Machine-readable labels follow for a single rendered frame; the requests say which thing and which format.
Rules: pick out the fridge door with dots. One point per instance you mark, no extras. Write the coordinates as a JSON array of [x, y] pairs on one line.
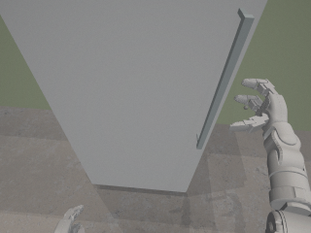
[[131, 82]]

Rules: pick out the right robot hand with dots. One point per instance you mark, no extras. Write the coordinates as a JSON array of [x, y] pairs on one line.
[[274, 107]]

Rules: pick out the robot right forearm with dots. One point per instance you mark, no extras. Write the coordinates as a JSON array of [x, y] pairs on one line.
[[290, 189]]

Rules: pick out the robot right upper arm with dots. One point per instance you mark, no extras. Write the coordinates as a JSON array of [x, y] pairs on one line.
[[279, 221]]

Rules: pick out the handle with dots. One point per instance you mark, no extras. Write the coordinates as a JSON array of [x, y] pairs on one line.
[[234, 53]]

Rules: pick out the left robot hand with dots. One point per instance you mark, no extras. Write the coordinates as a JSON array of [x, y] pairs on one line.
[[65, 225]]

